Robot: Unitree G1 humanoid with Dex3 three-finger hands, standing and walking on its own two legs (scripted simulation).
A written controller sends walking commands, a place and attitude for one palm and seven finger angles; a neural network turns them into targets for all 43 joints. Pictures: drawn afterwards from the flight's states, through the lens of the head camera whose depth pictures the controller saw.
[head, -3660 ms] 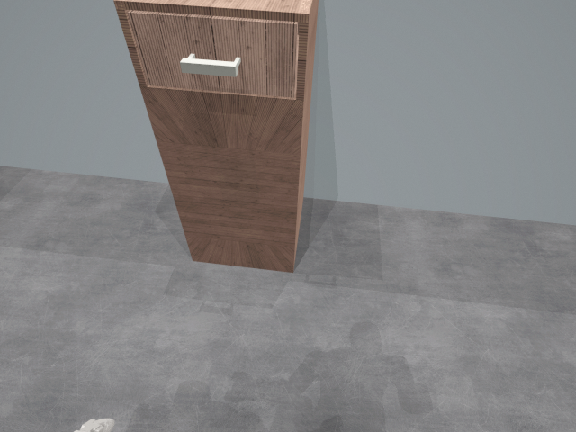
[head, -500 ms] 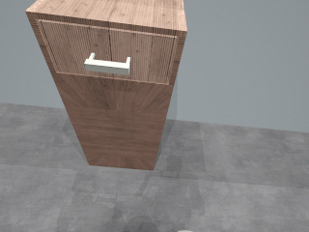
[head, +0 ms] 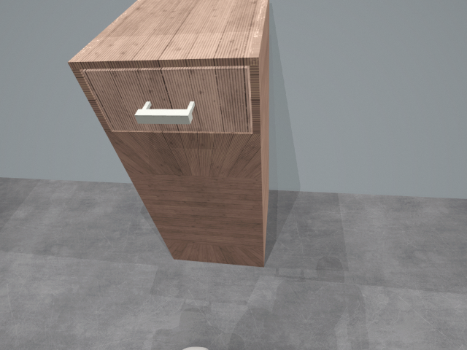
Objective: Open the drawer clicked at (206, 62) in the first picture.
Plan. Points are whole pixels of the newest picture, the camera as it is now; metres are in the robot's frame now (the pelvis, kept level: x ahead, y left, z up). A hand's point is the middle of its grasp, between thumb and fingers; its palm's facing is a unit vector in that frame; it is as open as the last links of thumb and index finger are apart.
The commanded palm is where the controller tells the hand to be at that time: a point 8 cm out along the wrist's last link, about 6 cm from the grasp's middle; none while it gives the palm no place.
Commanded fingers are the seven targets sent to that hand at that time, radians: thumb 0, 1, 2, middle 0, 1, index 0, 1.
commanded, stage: come to a stop and stand still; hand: left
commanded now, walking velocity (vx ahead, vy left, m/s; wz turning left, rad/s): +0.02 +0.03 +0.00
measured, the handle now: (166, 111) +0.60 +0.21 +0.10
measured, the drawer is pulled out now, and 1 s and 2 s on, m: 0.00 0.00 0.00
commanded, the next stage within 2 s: look again from close up in 0.60 s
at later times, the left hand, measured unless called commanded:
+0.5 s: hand out of the picture +0.06 +0.23 -0.19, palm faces +0.03 -0.98 -0.22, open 7.4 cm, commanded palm none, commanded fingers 0.00 0.90 0.90 -0.20 -0.30 -0.20 -0.30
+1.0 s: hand out of the picture +0.08 +0.24 -0.18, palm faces -0.05 -0.97 -0.24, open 7.4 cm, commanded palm none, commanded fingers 0.00 0.90 0.90 -0.20 -0.30 -0.20 -0.30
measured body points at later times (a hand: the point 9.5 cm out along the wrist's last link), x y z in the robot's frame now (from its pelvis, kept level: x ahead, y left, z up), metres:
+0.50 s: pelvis +0.05 +0.05 -0.02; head +0.06 +0.04 +0.43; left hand +0.06 +0.28 -0.17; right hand +0.14 -0.16 -0.17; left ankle +0.03 +0.18 -0.75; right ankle +0.00 -0.06 -0.75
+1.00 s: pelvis +0.02 +0.06 -0.02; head +0.04 +0.04 +0.43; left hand +0.08 +0.29 -0.17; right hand +0.00 -0.16 -0.18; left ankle +0.04 +0.18 -0.75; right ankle +0.00 -0.06 -0.75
